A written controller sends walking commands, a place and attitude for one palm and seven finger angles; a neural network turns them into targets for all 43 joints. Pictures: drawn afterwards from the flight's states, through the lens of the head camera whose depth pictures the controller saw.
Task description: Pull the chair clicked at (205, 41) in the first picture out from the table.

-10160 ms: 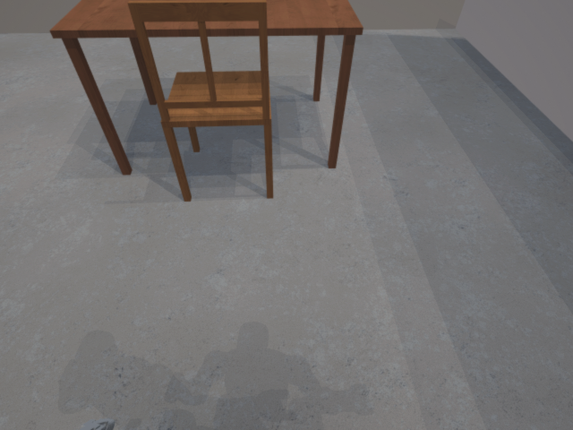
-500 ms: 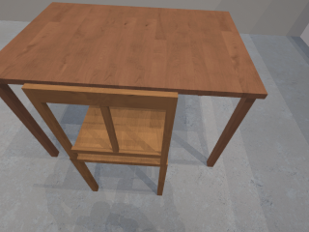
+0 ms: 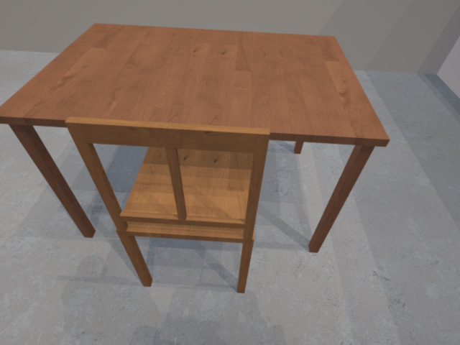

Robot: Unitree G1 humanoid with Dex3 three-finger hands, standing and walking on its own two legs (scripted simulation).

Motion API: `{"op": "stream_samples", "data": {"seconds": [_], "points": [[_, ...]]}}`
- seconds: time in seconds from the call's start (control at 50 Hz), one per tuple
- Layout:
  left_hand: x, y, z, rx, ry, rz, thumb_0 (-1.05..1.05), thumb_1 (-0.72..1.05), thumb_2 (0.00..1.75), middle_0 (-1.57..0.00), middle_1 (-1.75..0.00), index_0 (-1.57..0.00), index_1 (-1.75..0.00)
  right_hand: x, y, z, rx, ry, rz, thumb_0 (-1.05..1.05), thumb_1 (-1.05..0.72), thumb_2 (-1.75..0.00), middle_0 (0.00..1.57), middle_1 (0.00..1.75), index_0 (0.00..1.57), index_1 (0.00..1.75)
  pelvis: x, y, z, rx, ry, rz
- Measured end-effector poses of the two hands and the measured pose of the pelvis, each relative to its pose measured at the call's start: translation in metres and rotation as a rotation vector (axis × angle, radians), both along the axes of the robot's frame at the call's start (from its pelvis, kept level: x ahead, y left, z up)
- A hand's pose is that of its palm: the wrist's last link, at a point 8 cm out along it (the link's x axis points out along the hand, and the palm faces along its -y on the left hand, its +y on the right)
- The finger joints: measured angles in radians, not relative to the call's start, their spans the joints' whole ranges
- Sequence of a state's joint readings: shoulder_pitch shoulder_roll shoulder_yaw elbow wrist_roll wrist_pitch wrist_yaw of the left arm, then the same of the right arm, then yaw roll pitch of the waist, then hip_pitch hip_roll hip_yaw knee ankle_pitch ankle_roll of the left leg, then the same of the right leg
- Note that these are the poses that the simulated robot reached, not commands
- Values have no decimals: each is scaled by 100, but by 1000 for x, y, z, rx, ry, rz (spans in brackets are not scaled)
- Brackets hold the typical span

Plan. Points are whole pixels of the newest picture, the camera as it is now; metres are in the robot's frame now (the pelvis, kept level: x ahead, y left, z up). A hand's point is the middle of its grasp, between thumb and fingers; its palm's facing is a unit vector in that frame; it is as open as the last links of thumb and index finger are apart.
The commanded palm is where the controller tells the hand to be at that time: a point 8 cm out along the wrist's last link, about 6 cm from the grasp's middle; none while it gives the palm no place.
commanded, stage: come to a stop and stand still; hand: left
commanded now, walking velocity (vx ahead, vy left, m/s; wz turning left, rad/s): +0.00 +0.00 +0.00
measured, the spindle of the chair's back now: (177, 186) +0.51 +0.17 -0.08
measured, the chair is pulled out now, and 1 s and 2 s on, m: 0.00 0.00 0.00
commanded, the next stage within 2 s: look again from close up in 0.14 s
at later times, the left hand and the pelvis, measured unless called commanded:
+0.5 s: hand out of the picture -0.01 +0.15 -0.17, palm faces +0.01 -0.99 -0.16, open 7.4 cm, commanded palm none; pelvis +0.01 -0.01 +0.00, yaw +0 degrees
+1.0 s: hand out of the picture +0.00 +0.15 -0.17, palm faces +0.02 -0.99 -0.16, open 7.4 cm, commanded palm none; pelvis +0.02 -0.01 +0.00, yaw +0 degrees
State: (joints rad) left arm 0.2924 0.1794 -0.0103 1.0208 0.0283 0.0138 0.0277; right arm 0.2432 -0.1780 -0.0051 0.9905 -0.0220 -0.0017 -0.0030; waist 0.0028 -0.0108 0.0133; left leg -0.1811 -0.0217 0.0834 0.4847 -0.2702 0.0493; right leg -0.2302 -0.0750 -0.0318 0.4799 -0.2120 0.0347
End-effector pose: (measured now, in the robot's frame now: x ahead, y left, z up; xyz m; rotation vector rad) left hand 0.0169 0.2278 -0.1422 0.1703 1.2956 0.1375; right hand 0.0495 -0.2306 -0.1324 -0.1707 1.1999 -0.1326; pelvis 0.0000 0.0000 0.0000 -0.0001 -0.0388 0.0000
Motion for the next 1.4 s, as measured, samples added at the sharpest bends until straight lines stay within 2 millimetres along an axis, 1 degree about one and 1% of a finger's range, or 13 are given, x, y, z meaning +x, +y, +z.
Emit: {"op": "stream_samples", "data": {"seconds": [0.12,0.2,0.24,0.3,0.4,0.46,0.54,0.72,0.82,1.02,1.24,1.4], "points": [[-37,-2,2,3,88,25,1,91,90,-20,-30,-20,-30,-22,0,-5,13,71,-6,0,-93,-90,20,30,20,30,-2,-1,2,4,7,1],[-54,-7,2,-5,142,35,1,91,90,-20,-30,-20,-30,-40,1,-8,22,129,-19,0,-92,-90,20,30,20,30,-1,-3,2,4,8,0],[-58,-11,2,-10,159,38,1,91,90,-20,-30,-20,-30,-48,2,-9,27,158,-26,0,-92,-90,20,30,20,30,0,-3,3,4,8,0],[-58,-16,1,-20,171,40,1,91,90,-20,-30,-20,-30,-58,5,-10,36,195,-36,0,-92,-90,20,30,20,30,2,-5,3,4,7,0],[-48,-25,-1,-37,157,37,1,91,90,-20,-30,-20,-30,-68,10,-11,50,233,-48,0,-91,-90,20,30,20,30,5,-7,3,4,5,-1],[-38,-30,-2,-45,135,32,1,91,90,-20,-30,-20,-30,-68,13,-11,57,238,-52,0,-91,-90,20,30,20,30,7,-8,3,4,3,-1],[-24,-33,-4,-50,104,23,1,91,90,-20,-30,-20,-30,-65,16,-12,63,230,-56,0,-91,-90,20,30,20,30,9,-9,3,4,1,-3],[-15,-27,-3,-33,85,26,1,92,90,-20,-30,-20,-30,-53,16,-11,59,207,-54,1,-92,-90,20,30,20,30,13,-9,4,3,-1,-4],[-15,-26,-2,-33,87,30,1,91,90,-20,-30,-20,-30,-49,13,-11,51,201,-51,1,-92,-90,20,30,20,30,14,-9,4,2,-1,-4],[-22,-28,-4,-48,106,38,1,91,90,-20,-30,-20,-30,-45,13,-8,40,197,-46,0,-92,-90,20,30,20,30,15,-7,5,1,-2,-1],[-30,-28,-4,-56,126,47,1,91,90,-20,-30,-20,-30,-48,18,-8,44,206,-46,0,-92,-90,20,30,20,30,16,-4,5,0,-1,0],[-33,-26,-3,-52,135,53,1,91,90,-20,-30,-20,-30,-51,24,-9,54,216,-49,0,-91,-90,20,30,20,30,16,-2,5,2,1,0]]}}
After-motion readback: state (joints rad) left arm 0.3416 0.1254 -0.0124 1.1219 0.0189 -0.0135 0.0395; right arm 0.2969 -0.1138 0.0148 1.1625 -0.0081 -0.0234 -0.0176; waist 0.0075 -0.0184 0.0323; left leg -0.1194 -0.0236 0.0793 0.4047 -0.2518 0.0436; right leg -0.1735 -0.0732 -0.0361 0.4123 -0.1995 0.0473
